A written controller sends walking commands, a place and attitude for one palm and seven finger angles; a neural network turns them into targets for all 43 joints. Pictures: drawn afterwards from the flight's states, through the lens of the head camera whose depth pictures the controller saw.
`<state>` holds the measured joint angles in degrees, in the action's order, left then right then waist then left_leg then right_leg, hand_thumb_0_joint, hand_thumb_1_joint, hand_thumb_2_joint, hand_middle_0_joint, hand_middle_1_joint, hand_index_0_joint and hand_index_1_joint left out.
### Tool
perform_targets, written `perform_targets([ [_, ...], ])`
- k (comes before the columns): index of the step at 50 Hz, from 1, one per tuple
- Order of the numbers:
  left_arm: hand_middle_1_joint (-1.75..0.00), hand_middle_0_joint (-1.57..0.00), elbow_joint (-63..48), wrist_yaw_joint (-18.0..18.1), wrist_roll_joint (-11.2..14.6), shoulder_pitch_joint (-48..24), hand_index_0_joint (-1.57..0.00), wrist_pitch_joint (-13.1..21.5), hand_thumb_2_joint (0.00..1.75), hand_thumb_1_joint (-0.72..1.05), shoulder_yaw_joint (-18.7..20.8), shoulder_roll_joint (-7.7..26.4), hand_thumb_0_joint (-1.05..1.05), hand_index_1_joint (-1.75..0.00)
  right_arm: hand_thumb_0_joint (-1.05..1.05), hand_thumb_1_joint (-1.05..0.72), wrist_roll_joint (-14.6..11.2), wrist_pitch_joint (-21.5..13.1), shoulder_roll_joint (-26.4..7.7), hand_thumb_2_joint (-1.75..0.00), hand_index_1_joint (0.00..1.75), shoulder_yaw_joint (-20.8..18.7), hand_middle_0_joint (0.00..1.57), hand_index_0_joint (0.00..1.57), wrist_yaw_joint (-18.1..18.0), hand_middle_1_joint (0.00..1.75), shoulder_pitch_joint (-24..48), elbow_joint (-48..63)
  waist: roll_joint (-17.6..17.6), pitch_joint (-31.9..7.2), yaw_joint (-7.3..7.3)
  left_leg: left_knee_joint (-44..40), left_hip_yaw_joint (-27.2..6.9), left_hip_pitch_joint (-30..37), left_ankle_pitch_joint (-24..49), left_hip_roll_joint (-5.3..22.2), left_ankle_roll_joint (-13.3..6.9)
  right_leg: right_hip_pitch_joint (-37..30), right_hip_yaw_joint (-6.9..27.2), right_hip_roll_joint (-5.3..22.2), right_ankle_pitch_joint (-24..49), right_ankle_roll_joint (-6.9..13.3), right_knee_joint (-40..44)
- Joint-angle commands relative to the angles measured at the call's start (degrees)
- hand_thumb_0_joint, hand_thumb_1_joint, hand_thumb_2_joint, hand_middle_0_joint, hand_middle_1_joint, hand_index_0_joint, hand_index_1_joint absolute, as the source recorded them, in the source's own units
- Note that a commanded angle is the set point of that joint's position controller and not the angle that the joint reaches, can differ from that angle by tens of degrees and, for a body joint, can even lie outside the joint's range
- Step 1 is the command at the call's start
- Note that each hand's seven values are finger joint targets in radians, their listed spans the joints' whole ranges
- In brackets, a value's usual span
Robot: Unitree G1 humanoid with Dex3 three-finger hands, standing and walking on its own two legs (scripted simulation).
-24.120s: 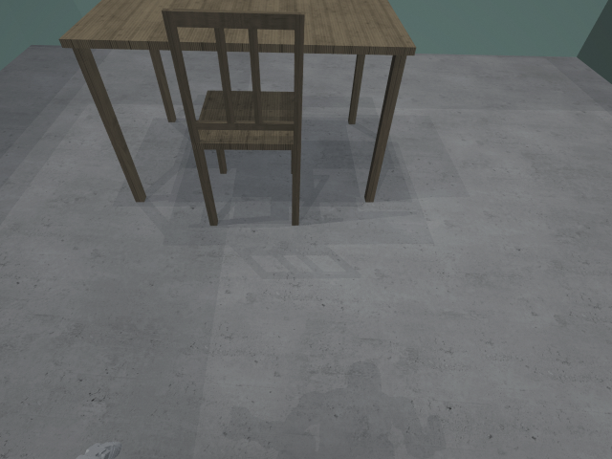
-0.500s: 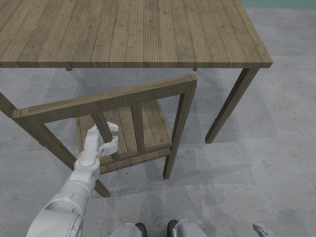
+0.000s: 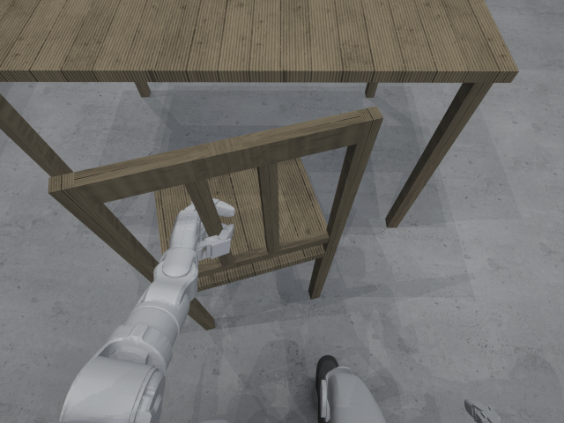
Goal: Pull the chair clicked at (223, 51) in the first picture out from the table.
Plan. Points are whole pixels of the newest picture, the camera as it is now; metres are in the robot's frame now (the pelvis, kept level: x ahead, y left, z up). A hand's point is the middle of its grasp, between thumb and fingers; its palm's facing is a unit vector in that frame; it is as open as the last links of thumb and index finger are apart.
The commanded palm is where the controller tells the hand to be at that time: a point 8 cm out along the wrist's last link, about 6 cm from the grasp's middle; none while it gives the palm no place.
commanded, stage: step backward, pulling the chair out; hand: left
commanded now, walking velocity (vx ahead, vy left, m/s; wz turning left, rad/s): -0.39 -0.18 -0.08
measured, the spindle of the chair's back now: (214, 228) +0.41 +0.10 -0.07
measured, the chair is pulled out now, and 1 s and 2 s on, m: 0.18 0.26 0.34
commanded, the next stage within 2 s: none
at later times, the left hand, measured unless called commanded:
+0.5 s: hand (220, 264) +0.34 +0.09 -0.06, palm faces -0.07 -0.98 -0.19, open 5.5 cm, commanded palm +0.33 +0.14 -0.06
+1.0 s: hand (219, 290) +0.30 +0.09 -0.06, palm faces -0.04 -0.98 -0.22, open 5.6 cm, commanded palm +0.30 +0.14 -0.05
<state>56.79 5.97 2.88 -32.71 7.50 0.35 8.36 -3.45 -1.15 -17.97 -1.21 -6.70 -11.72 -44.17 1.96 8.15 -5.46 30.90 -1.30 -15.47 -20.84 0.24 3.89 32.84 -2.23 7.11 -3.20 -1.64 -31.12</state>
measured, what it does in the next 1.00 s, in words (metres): steps on the spot: right foot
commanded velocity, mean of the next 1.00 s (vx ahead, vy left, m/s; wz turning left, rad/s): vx -0.38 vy -0.06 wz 0.01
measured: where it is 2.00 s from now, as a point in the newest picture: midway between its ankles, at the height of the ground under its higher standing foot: outside the picture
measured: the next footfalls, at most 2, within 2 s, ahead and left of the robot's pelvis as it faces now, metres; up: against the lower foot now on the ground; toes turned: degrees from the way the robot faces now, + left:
right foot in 0.60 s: +0.09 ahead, -0.14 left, +0.00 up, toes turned -6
left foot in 1.18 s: -0.09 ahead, +0.13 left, +0.00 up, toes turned +3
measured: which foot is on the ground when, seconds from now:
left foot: down 0.00-1.00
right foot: down 0.00-0.50, up 0.52-0.58, down 0.60-1.00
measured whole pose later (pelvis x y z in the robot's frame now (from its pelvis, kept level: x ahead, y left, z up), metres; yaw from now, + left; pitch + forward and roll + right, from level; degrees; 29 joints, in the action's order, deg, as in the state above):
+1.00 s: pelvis -0.07 -0.03 -0.01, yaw -2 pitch +2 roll +2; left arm 51.9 5.9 2.4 -27.2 8.5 1.3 11.0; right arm -2.4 3.5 -12.1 0.0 -5.8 -10.6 -38.4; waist 0.9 10.4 -3.7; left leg 37.5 1.5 -20.9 -18.5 2.9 3.6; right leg 30.9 -3.1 3.0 -6.7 1.8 -35.6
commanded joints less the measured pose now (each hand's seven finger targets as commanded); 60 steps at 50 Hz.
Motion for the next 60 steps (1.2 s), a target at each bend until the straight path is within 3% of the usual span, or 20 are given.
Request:
perform_targets([
  [1,-1.45,-0.50,-16.35,-1.08,-2.20,-16.88,-0.50,3.54,0.90,0.90,-2.15,7.45,0.00,-1.45,0.00,-0.90,0.71,0.68,-4.28,-0.90,0.30,-2.22,0.20,0.20,-0.12,0.30,-4.14,8.28,-5.16,-34.57,1.01,-1.83,0.00,4.13,31.53,7.52,-1.80,-28.45,4.02,3.91,30.21,2.58,-3.77],
  [6,-1.45,-0.50,-18.96,-1.72,-2.75,-9.76,-0.50,4.11,0.90,0.90,-0.23,7.45,0.00,-1.45,0.00,-0.90,1.73,3.57,-4.42,-0.90,0.30,-2.68,0.20,0.20,0.86,0.30,-2.04,12.61,-11.43,-27.99,2.23,-2.96,-4.60,-2.15,30.92,12.38,-3.36,-23.37,1.96,-1.10,15.40,2.73,-9.85],
  [10,-1.45,-0.50,-19.33,-1.45,-2.71,-11.84,-0.50,4.51,0.90,0.90,0.24,8.21,0.00,-1.45,0.00,-0.90,1.86,3.59,-4.01,-0.90,0.30,-2.26,0.20,0.20,0.85,0.30,-1.23,12.39,-12.33,-21.65,2.92,-3.67,-3.76,-11.41,15.60,13.54,-4.40,-23.32,3.24,-0.68,5.54,3.68,-11.07],
  [18,-1.45,-0.50,-11.07,-0.34,-3.53,-14.17,-0.50,5.44,0.90,0.90,3.34,13.41,0.00,-1.45,0.00,-0.90,0.58,-0.47,-1.64,-0.90,0.30,-1.62,0.20,0.20,0.53,0.30,-7.17,5.22,12.33,-26.36,3.17,18.31,2.38,-2.89,-10.52,-0.77,-2.67,-16.70,13.32,10.87,-12.73,6.89,15.12],
  [23,-1.45,-0.50,-9.33,-0.10,-2.97,-14.06,-0.50,5.07,0.90,0.90,1.88,10.77,0.00,-1.45,0.00,-0.90,0.78,-1.50,-4.00,-0.90,0.30,-0.78,0.20,0.20,0.01,0.30,-6.65,5.00,2.89,-27.96,2.08,-5.36,-0.25,-0.04,-0.71,3.34,-4.14,-19.50,4.88,5.77,-5.72,2.67,4.91],
  [26,-1.45,-0.50,-15.37,-0.01,-3.41,-15.27,-0.50,5.72,0.90,0.90,0.37,9.03,0.00,-1.45,0.00,-0.90,1.96,-0.39,-4.43,-0.90,0.30,-1.13,0.20,0.20,0.11,0.30,-1.46,9.17,-22.53,-21.32,3.99,-10.90,-8.93,-11.96,12.45,14.08,-8.42,-20.19,0.88,-2.09,-9.35,1.26,-16.39],
  [27,-1.45,-0.50,-16.03,0.03,-3.55,-15.85,-0.50,5.65,0.90,0.90,0.91,9.22,0.00,-1.45,0.00,-0.90,2.01,0.05,-3.87,-0.90,0.30,-1.03,0.20,0.20,0.37,0.30,-0.56,9.55,-21.26,-19.63,4.35,-9.13,-8.22,-13.20,18.15,14.94,-8.30,-20.70,1.26,-2.18,-9.27,1.83,-17.44],
  [29,-1.45,-0.50,-15.96,0.12,-3.04,-16.70,-0.50,5.56,0.90,0.90,2.81,10.78,0.00,-1.45,0.00,-0.90,1.05,0.10,-3.76,-0.90,0.30,-2.19,0.20,0.20,0.36,0.30,-3.17,9.12,-3.33,-24.44,3.49,1.98,-5.56,-4.36,30.30,12.24,-5.44,-23.65,3.02,-1.11,11.58,2.82,-6.31],
  [31,-1.45,-0.50,-11.97,0.01,-3.12,-17.49,-0.50,5.91,0.90,0.90,1.20,9.45,0.00,-1.45,0.00,-0.90,1.04,-0.10,-4.06,-0.90,0.30,-3.27,0.20,0.20,0.66,0.30,-6.53,6.94,9.24,-29.11,2.02,15.36,-0.77,-2.79,17.04,4.73,-0.74,-29.04,11.40,9.47,35.72,8.77,1.56],
  [32,-1.45,-0.50,-11.88,-0.28,-3.20,-18.22,-0.50,6.17,0.90,0.90,1.02,9.75,0.00,-1.45,0.00,-0.90,0.92,-0.33,-3.87,-0.90,0.30,-2.73,0.20,0.20,0.66,0.30,-5.66,6.59,8.02,-30.81,2.11,17.50,-1.64,-5.34,-1.85,2.27,-0.16,-31.53,13.63,13.20,41.72,11.28,3.72],
  [34,-1.45,-0.50,-8.57,-0.11,-2.85,-14.23,-0.50,4.83,0.90,0.90,2.70,12.88,0.00,-1.45,0.00,-0.90,0.50,-0.27,-4.25,-0.90,0.30,-2.42,0.20,0.20,0.24,0.30,-4.46,5.79,2.20,-30.51,3.54,13.86,-2.81,-6.53,-7.66,2.92,-1.00,-32.37,12.69,14.84,39.95,10.91,3.64],
  [36,-1.45,-0.50,-10.63,0.11,-2.75,-13.75,-0.50,4.10,0.90,0.90,1.46,11.53,0.00,-1.45,0.00,-0.90,0.64,0.43,-3.99,-0.90,0.30,-1.36,0.20,0.20,-0.21,0.30,-4.10,5.97,-0.28,-31.91,2.37,1.48,-1.80,-2.88,1.04,4.44,-1.19,-32.07,9.10,12.33,34.97,7.51,0.87],
  [39,-1.45,-0.50,-14.60,0.18,-1.80,-12.71,-0.50,3.94,0.90,0.90,-0.68,8.44,0.00,-1.45,0.00,-0.90,1.08,2.16,-6.25,-0.90,0.30,-2.38,0.20,0.20,-0.59,0.30,-2.44,8.72,-8.35,-31.98,2.17,-3.98,-6.89,5.10,35.49,12.44,-5.10,-24.71,2.20,0.97,18.80,1.33,-4.38],
  [42,-1.45,-0.50,-19.29,-0.17,-2.31,-14.07,-0.50,5.15,0.90,0.90,0.04,9.10,0.00,-1.45,0.00,-0.90,1.69,3.36,-4.04,-0.90,0.30,-1.84,0.20,0.20,0.26,0.30,0.16,10.92,-14.24,-28.03,2.88,-6.20,-5.01,-3.48,27.13,13.68,-5.64,-25.92,1.88,-0.68,4.40,1.90,-8.87],
  [46,-1.45,-0.50,-19.37,0.09,-2.44,-12.47,-0.50,5.62,0.90,0.90,0.83,10.48,0.00,-1.45,0.00,-0.90,1.40,3.22,-3.57,-0.90,0.30,-2.07,0.20,0.20,0.19,0.30,0.13,11.52,-9.73,-25.48,3.48,-3.96,-2.44,-8.02,15.93,12.44,-4.81,-25.84,3.84,0.65,5.25,2.91,-7.28],
  [49,-1.45,-0.50,-16.45,0.53,-2.44,-12.70,-0.50,6.33,0.90,0.90,2.53,14.06,0.00,-1.45,0.00,-0.90,0.81,2.16,-2.98,-0.90,0.30,-2.72,0.20,0.20,-0.21,0.30,-2.78,9.10,5.67,-26.79,2.69,6.99,2.37,-2.40,-1.42,3.80,-2.15,-18.62,12.89,8.31,-0.58,5.58,8.68],
  [51,-1.45,-0.50,-13.41,0.62,-2.82,-13.63,-0.50,6.23,0.90,0.90,3.06,15.29,0.00,-1.45,0.00,-0.90,0.43,1.10,-2.66,-0.90,0.30,-2.44,0.20,0.20,0.19,0.30,-3.41,7.53,9.70,-27.40,3.64,18.32,2.16,-1.48,-11.06,-0.40,-1.82,-17.68,16.81,13.18,-7.70,7.23,17.80],
  [53,-1.45,-0.50,-11.69,0.80,-3.57,-14.34,-0.50,5.77,0.90,0.90,3.38,14.49,0.00,-1.45,0.00,-0.90,0.51,0.51,-2.31,-0.90,0.30,-1.42,0.20,0.20,0.49,0.30,-2.55,6.80,9.36,-28.19,4.05,20.84,-0.72,-3.75,-11.34,0.65,-2.10,-21.18,15.51,14.12,-5.74,8.06,16.77],
  [57,-1.45,-0.50,-10.98,0.57,-2.52,-13.14,-0.50,4.79,0.90,0.90,2.51,13.04,0.00,-1.45,0.00,-0.90,0.29,0.15,-3.06,-0.90,0.30,-0.22,0.20,0.20,-0.01,0.30,-3.58,5.90,3.72,-29.96,2.79,-1.64,1.82,2.28,-2.15,1.59,-2.34,-24.52,7.83,9.69,4.32,4.83,9.35],
  [60,-1.45,-0.50,-13.19,0.39,-2.32,-13.77,-0.50,4.48,0.90,0.90,1.07,10.75,0.00,-1.45,0.00,-0.90,0.89,1.03,-6.15,-0.90,0.30,-1.61,0.20,0.20,-0.83,0.30,-3.34,7.81,-10.12,-26.76,3.40,-8.92,-6.90,0.59,16.38,11.83,-6.70,-21.51,2.94,0.28,1.99,0.90,-1.67],
])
